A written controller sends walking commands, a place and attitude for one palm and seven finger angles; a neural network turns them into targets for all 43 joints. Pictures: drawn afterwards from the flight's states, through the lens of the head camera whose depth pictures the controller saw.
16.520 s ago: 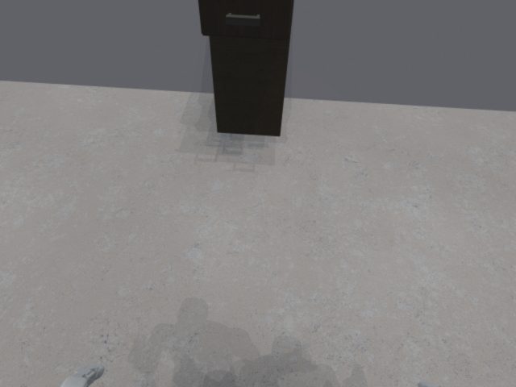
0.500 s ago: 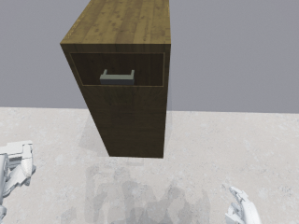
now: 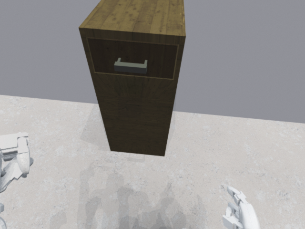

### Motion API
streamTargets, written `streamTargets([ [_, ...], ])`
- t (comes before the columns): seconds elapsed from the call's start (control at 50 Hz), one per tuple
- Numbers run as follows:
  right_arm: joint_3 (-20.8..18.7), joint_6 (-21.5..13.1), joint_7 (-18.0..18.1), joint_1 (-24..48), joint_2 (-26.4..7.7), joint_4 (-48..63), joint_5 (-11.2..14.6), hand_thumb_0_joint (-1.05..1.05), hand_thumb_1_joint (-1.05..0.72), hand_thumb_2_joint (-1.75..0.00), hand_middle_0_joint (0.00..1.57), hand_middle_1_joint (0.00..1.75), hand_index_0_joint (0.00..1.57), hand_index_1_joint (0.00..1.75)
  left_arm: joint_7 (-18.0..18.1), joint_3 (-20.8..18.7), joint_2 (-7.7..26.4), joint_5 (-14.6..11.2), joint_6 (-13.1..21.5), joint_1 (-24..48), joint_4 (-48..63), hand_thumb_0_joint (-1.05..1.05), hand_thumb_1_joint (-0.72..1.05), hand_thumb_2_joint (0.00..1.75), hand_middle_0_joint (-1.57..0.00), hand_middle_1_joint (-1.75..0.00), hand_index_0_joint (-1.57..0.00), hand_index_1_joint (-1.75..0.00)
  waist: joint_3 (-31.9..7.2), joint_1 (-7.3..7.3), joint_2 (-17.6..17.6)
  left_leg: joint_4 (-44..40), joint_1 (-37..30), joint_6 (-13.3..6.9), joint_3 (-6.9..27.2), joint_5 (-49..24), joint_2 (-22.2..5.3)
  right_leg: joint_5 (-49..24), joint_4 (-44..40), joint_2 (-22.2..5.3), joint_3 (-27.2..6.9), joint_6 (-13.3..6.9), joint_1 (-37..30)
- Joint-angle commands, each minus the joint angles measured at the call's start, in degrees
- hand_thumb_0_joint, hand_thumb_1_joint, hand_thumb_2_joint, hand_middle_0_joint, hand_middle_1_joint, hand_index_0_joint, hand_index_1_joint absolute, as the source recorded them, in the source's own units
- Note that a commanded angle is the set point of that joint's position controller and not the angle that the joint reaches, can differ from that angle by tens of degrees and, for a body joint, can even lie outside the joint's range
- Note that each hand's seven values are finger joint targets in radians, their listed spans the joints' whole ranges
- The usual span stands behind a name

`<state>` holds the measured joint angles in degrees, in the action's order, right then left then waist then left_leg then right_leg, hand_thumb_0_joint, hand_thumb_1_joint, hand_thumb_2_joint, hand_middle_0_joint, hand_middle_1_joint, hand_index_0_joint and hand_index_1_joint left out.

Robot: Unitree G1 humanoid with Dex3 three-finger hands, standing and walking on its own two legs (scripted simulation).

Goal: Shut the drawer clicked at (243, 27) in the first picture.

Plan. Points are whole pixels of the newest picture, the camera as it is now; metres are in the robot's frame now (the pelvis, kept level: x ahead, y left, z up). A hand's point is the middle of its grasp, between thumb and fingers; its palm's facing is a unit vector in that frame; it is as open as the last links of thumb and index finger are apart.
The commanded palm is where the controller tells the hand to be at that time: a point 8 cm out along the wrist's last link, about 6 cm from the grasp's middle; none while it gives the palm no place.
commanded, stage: step back with the hand held close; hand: left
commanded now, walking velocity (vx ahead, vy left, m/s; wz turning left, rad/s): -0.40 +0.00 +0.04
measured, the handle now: (131, 64) +0.70 +0.14 +0.04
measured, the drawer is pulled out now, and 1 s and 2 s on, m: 0.00 0.00 0.00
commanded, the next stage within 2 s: stop stepping back and stand still in 1.08 s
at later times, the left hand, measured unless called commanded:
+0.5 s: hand (9, 180) +0.16 +0.24 +0.18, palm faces +0.43 -0.74 -0.52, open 3.3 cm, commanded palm +0.09 +0.28 +0.19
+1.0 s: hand out of the picture +0.07 +0.28 +0.18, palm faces +0.39 -0.79 -0.47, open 3.3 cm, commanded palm +0.00 +0.30 +0.19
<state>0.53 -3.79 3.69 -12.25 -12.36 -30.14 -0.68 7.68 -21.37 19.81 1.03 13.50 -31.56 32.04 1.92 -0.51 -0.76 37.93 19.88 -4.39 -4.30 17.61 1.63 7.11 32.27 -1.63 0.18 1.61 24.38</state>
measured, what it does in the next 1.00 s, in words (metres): walks backwards: right foot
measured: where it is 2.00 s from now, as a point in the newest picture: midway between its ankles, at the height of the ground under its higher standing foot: outside the picture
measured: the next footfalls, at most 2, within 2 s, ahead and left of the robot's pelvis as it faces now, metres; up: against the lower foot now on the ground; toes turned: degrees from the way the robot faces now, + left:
right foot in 0.48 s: -0.02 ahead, -0.13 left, +0.00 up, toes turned +7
right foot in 1.12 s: -0.18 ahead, -0.12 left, +0.00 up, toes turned +1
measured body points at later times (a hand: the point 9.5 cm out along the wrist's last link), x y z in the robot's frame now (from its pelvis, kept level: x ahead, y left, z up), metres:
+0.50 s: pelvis -0.03 -0.01 +0.00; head -0.01 +0.00 +0.45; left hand +0.13 +0.28 +0.21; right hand +0.14 -0.25 -0.08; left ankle +0.03 +0.08 -0.72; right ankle -0.04 -0.14 -0.70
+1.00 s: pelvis -0.11 +0.01 +0.01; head -0.10 +0.04 +0.46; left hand +0.04 +0.32 +0.20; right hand +0.07 -0.23 -0.05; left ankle +0.03 +0.08 -0.72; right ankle -0.14 -0.13 -0.69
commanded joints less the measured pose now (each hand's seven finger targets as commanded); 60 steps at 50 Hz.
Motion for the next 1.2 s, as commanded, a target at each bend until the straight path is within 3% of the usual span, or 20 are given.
streamTargets([
  [0.0, -4.0, -4.0, 0.9, 4.8, -8.6, 9.0, 0.3, 0.00, -0.90, -0.90, 0.20, 0.30, 0.20, 0.30, 1.6, -8.1, 10.1, 0.0, 5.0, 1.4, 12.9, 0.00, 0.90, 0.90, -1.40, -1.60, -1.40, -1.60, -4.0, 1.09, 7.0, -21.0, 24.4, -3.1, 12.9, 23.0, -10.0, 3.8, 5.4, 0.5, -5.7, -1.0, -22.4],
  [0.06, -4.4, -4.5, 0.8, 5.2, -8.1, 9.1, 0.4, 0.00, -0.90, -0.90, 0.20, 0.30, 0.20, 0.30, 1.5, -10.1, 11.2, 0.2, 5.8, -0.2, 12.7, 0.00, 0.90, 0.90, -1.40, -1.60, -1.40, -1.60, -5.9, 0.69, 7.9, -21.3, 28.7, -3.5, 13.9, 19.5, -10.9, -7.3, 11.3, 2.2, -5.4, -0.7, -28.4],
  [0.12, -4.7, -4.4, 0.7, 4.3, -7.9, 8.5, 0.3, 0.00, -0.90, -0.90, 0.20, 0.30, 0.20, 0.30, 0.9, -10.2, 11.0, -0.2, 6.4, 0.1, 13.0, 0.00, 0.90, 0.90, -1.40, -1.60, -1.40, -1.60, -6.1, 1.08, 1.4, -16.1, 27.1, -2.5, 11.4, 16.4, -8.5, -12.5, 9.0, 0.0, -9.2, -1.6, -26.5],
  [0.2, -5.1, -4.0, 0.1, 3.8, -7.9, 7.5, 0.2, 0.00, -0.90, -0.90, 0.20, 0.30, 0.20, 0.30, 0.6, -9.5, 11.1, -0.9, 6.5, 0.3, 12.7, 0.00, 0.90, 0.90, -1.40, -1.60, -1.40, -1.60, -5.9, 1.68, -3.7, -8.4, 18.4, -0.5, 9.2, 15.5, -4.7, -4.7, -1.5, -5.3, -16.4, -4.1, -15.4],
  [0.26, -5.2, -3.6, -0.2, 4.2, -7.8, 7.2, 0.2, 0.00, -0.90, -0.90, 0.20, 0.30, 0.20, 0.30, 0.9, -10.0, 11.7, -1.1, 6.8, -0.5, 12.9, 0.00, 0.90, 0.90, -1.40, -1.60, -1.40, -1.60, -6.0, 1.72, -2.6, -7.9, 14.5, -0.5, 10.0, 16.5, -4.8, 7.2, -5.1, -5.4, -16.3, -4.6, -9.6],
  [0.36, -5.2, -4.9, 0.7, 6.0, -8.3, 7.9, 0.1, 0.00, -0.90, -0.90, 0.20, 0.30, 0.20, 0.30, 1.5, -12.0, 11.5, -0.2, 8.0, -1.1, 14.5, 0.00, 0.90, 0.90, -1.40, -1.60, -1.40, -1.60, -8.4, 0.85, 13.0, -25.8, 30.6, -5.9, 20.5, 22.4, -17.0, -0.3, 21.9, 5.4, -3.6, 0.4, -25.2],
  [0.4, -5.8, -5.8, 0.9, 5.2, -8.1, 7.2, -0.4, 0.00, -0.90, -0.90, 0.20, 0.30, 0.20, 0.30, 1.6, -12.7, 11.8, 0.1, 8.2, -0.1, 14.2, 0.00, 0.90, 0.90, -1.40, -1.60, -1.40, -1.60, -6.3, 0.93, 12.1, -26.9, 33.1, -7.6, 21.0, 22.3, -20.5, 9.3, 27.0, 6.8, -4.1, 0.8, -25.1],
  [0.44, -5.9, -6.4, 0.7, 3.9, -7.7, 6.3, -0.4, 0.00, -0.90, -0.90, 0.20, 0.30, 0.20, 0.30, 1.1, -11.2, 10.1, -0.3, 8.3, -1.6, 12.7, 0.00, 0.90, 0.90, -1.40, -1.60, -1.40, -1.60, -4.0, 0.79, 7.0, -21.1, 25.9, -6.2, 18.2, 12.3, -18.5, 12.1, 16.9, 5.4, -4.6, -0.1, -20.7],
  [0.52, -4.8, -7.5, -0.2, 4.2, -7.2, 3.1, -0.5, 0.00, -0.90, -0.90, 0.20, 0.30, 0.20, 0.30, -0.4, -6.5, 8.9, -2.4, 8.9, -0.7, 12.7, 0.00, 0.90, 0.90, -1.40, -1.60, -1.40, -1.60, -6.1, 1.65, 2.4, -10.2, 1.7, 0.6, 10.7, -13.6, -9.8, -9.7, -5.1, 0.8, -8.4, -2.3, -7.3],
  [0.58, -5.0, -6.3, -0.1, 2.3, -6.0, 1.7, -0.1, 0.00, -0.90, -0.90, 0.20, 0.30, 0.20, 0.30, 0.1, -6.1, 10.7, -2.4, 8.6, 0.7, 13.1, 0.00, 0.90, 0.90, -1.40, -1.60, -1.40, -1.60, -18.9, 2.78, -1.4, -3.9, -12.0, 3.6, 2.9, -28.3, -5.2, -37.0, -5.0, -5.7, -12.5, -0.8, -7.6],
  [0.74, -4.2, -2.9, 0.9, 7.1, -5.4, 5.9, 0.9, 0.00, -0.90, -0.90, 0.20, 0.30, 0.20, 0.30, -0.1, -10.9, 15.4, -4.6, 7.4, -8.1, 13.2, 0.00, 0.90, 0.90, -1.40, -1.60, -1.40, -1.60, -11.4, 1.87, -0.5, -5.2, -9.7, 3.5, 5.9, -10.8, -4.1, -6.3, -12.4, -5.7, -10.9, -4.5, 0.6],
  [0.82, -4.2, -3.5, 1.3, 6.8, -7.4, 6.2, 0.8, 0.00, -0.90, -0.90, 0.20, 0.30, 0.20, 0.30, -0.1, -9.4, 14.1, -4.6, 7.9, -6.5, 10.5, 0.00, 0.90, 0.90, -1.40, -1.60, -1.40, -1.60, -3.6, 2.32, 4.8, -12.8, -5.6, 2.1, 12.1, 4.7, -8.3, 16.6, -12.5, 0.2, -6.9, -3.2, 6.4],
  [0.9, -4.6, -5.1, 2.0, 6.9, -9.4, 6.3, -0.4, 0.00, -0.90, -0.90, 0.20, 0.30, 0.20, 0.30, -0.2, -9.2, 12.0, -2.9, 7.6, -3.4, 8.7, 0.00, 0.90, 0.90, -1.40, -1.60, -1.40, -1.60, -3.2, 0.80, 14.5, -38.1, 24.5, -3.1, 24.8, 29.9, -20.7, 14.3, 15.8, 9.1, -1.1, -0.9, -22.2],
  [0.96, -4.9, -6.2, 1.3, 6.5, -8.1, 6.2, -0.4, 0.00, -0.90, -0.90, 0.20, 0.30, 0.20, 0.30, -0.4, -7.4, 11.9, -3.1, 7.7, -1.9, 13.1, 0.00, 0.90, 0.90, -1.40, -1.60, -1.40, -1.60, -9.8, -0.09, 10.9, -33.1, 11.2, -1.7, 17.7, 17.1, -18.8, 19.4, 14.9, 7.9, -1.0, -1.8, -17.6],
  [1.06, -4.4, -6.7, 0.0, 4.5, -5.9, 3.2, -1.0, 0.00, -0.90, -0.90, 0.20, 0.30, 0.20, 0.30, 0.6, -5.8, 12.5, -5.0, 6.4, -3.9, 18.0, 0.00, 0.90, 0.90, -1.40, -1.60, -1.40, -1.60, -15.2, 0.13, 10.2, -23.2, -12.0, 5.6, 7.1, -0.6, -13.4, 19.8, -11.3, 2.8, -0.3, -4.2, -8.0],
  [1.1, -3.7, -5.7, 0.1, 3.2, -4.9, 1.3, -0.5, 0.00, -0.90, -0.90, 0.20, 0.30, 0.20, 0.30, 1.0, -6.1, 14.6, -4.5, 7.4, 0.9, 18.4, 0.00, 0.90, 0.90, -1.40, -1.60, -1.40, -1.60, -11.7, 1.91, -3.6, -0.7, -21.2, 6.9, 4.3, -5.6, -6.8, 15.5, -23.7, -11.0, -17.7, -9.1, 11.1],
  [1.12, -3.3, -5.8, 0.3, 3.8, -4.3, 0.6, -1.1, 0.00, -0.90, -0.90, 0.20, 0.30, 0.20, 0.30, 1.6, -7.0, 16.4, -4.0, 7.7, 4.7, 18.9, 0.00, 0.90, 0.90, -1.40, -1.60, -1.40, -1.60, -8.7, 1.84, -6.3, 7.9, -17.7, 6.9, 5.2, -3.1, -4.9, 9.1, -25.0, -17.8, -21.0, -11.6, 13.5],
  [1.14, -2.5, -6.1, 0.6, 4.4, -4.2, 1.0, -2.0, 0.00, -0.90, -0.90, 0.20, 0.30, 0.20, 0.30, 2.2, -9.4, 18.7, -3.1, 8.2, 7.7, 18.2, 0.00, 0.90, 0.90, -1.40, -1.60, -1.40, -1.60, -5.8, 0.91, -4.3, 10.8, -12.6, 6.9, 4.4, 0.7, -4.4, -3.5, -21.5, -17.6, -16.0, -11.7, 10.6],
  [1.16, -3.2, -6.4, 0.9, 5.4, -4.4, -0.1, -1.3, 0.00, -0.90, -0.90, 0.20, 0.30, 0.20, 0.30, 1.2, -6.5, 16.4, -2.8, 7.2, 10.1, 16.4, 0.00, 0.90, 0.90, -1.40, -1.60, -1.40, -1.60, -7.8, 1.40, -11.9, 14.2, -12.4, 6.6, 6.1, 2.8, -2.5, 1.9, -20.2, -15.4, -13.6, -11.1, 11.5],
  [1.18, -3.3, -6.1, 1.3, 5.0, -5.1, 0.6, -0.8, 0.00, -0.90, -0.90, 0.20, 0.30, 0.20, 0.30, 0.7, -6.1, 14.7, -2.6, 5.3, 6.5, 12.1, 0.00, 0.90, 0.90, -1.40, -1.60, -1.40, -1.60, -4.0, 1.92, -10.2, 9.4, -8.6, 5.9, 5.6, -0.4, -3.4, -3.1, -15.9, -12.3, -10.0, -9.8, 6.8],
])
